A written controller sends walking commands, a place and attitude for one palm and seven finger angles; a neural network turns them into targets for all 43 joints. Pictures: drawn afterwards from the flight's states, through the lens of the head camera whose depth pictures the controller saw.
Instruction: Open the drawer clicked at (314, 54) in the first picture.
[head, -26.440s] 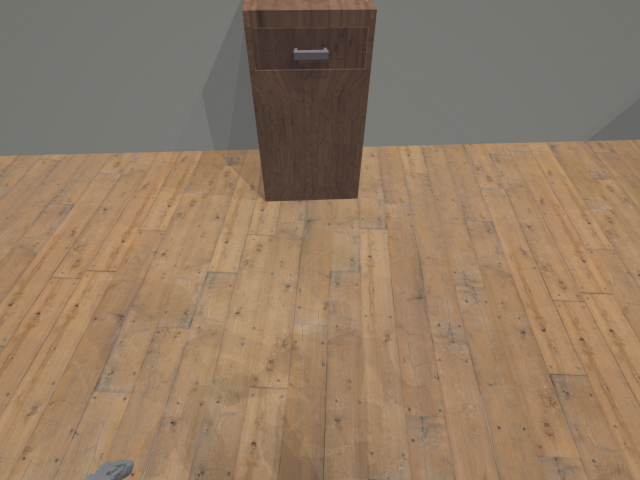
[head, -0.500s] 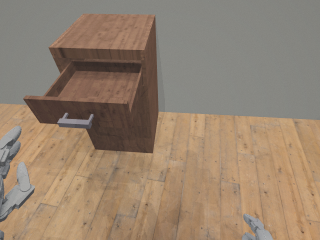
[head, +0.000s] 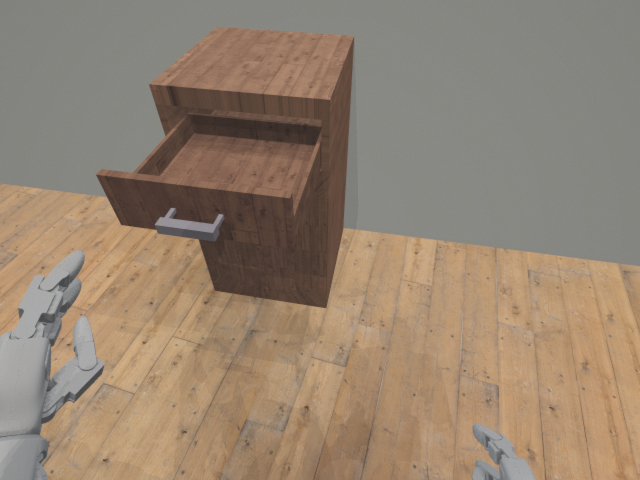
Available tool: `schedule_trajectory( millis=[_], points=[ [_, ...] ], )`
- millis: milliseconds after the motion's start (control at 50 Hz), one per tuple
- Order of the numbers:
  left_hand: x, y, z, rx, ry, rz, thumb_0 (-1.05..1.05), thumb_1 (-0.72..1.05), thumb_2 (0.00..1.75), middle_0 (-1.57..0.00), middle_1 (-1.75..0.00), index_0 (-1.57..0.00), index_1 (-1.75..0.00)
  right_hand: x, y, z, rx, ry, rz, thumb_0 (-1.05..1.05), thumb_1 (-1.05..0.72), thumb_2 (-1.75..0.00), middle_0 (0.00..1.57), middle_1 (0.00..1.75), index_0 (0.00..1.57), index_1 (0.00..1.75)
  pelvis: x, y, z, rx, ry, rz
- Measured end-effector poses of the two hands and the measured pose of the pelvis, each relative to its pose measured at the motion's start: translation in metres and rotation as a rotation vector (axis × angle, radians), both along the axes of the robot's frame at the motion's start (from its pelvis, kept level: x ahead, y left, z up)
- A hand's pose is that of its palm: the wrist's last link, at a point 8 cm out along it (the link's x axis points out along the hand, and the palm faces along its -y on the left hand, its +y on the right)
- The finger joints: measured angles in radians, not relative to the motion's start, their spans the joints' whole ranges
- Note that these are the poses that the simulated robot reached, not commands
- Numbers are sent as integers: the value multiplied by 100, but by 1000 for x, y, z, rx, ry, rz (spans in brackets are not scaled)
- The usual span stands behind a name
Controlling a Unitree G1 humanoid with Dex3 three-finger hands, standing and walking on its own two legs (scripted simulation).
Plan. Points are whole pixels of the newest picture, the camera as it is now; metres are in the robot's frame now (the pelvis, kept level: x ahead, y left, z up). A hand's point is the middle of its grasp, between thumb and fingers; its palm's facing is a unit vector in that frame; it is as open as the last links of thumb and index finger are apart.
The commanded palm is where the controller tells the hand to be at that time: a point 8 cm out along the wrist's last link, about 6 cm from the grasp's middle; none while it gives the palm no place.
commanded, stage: let the arm hang, fingers relaxed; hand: left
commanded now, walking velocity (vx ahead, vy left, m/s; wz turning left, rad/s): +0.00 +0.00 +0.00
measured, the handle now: (191, 222) +0.60 +0.29 -0.06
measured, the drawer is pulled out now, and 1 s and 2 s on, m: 0.30 0.30 0.30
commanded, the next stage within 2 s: look to check the result in 1.06 s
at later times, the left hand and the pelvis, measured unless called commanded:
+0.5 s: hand out of the picture -0.02 +0.19 -0.16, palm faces +0.04 -0.97 -0.26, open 7.2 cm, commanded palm none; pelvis -0.01 -0.01 +0.01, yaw +1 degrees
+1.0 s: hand out of the picture +0.02 +0.18 -0.16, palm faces +0.02 -0.98 -0.21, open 7.3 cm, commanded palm none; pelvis -0.01 +0.00 +0.01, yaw +0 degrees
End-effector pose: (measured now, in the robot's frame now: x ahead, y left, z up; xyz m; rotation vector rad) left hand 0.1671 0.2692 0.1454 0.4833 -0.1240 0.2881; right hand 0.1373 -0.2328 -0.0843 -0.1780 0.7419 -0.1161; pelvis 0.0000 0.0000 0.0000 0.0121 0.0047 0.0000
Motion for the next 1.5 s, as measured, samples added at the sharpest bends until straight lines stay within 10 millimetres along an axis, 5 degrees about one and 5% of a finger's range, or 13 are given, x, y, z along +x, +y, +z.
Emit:
schedule_trajectory(
  millis=[80,160,260,400,520,820,1160,1500],
  points=[
    [10,6,-114,-155,480,79,0,90,90,-20,-30,-20,-30,-14,2,-28,16,148,40,0,-90,-90,21,30,20,30,1,1,-3,9,19,51],
    [-29,-20,-216,-293,876,121,0,91,90,-20,-30,-20,-30,-36,-4,-47,23,268,22,1,-90,-90,21,30,20,30,1,-9,-12,34,-5,29],
    [-108,-59,-275,-440,1233,149,0,93,90,-20,-30,-20,-30,-75,-16,-46,-1,408,-53,0,-90,-90,21,30,20,30,1,-13,-5,8,-27,26],
    [-171,-41,-281,-457,1400,278,-1,96,90,-21,-30,-21,-30,-126,-22,-44,-34,587,-79,0,-91,-90,20,30,20,30,-5,-14,3,-15,-29,23],
    [-193,-27,-272,-433,1453,337,0,93,90,-20,-30,-20,-30,-147,-12,-51,-1,636,-91,0,-91,-90,20,30,20,30,-7,-8,6,-17,-33,20],
    [-165,-38,-272,-434,1398,280,0,91,90,-20,-30,-20,-30,-165,23,-62,91,655,-107,0,-91,-90,20,30,20,30,-8,-2,8,-7,-40,7],
    [-165,-43,-278,-451,1435,274,0,91,90,-20,-30,-20,-30,-172,12,-56,58,693,-147,0,-91,-90,20,30,20,30,-3,-2,8,-9,-34,3],
    [-156,-41,-276,-435,1437,282,0,91,90,-20,-30,-20,-30,-144,9,-57,57,651,-135,0,-91,-90,20,30,20,30,4,-4,9,-9,-35,-1]
  ],
)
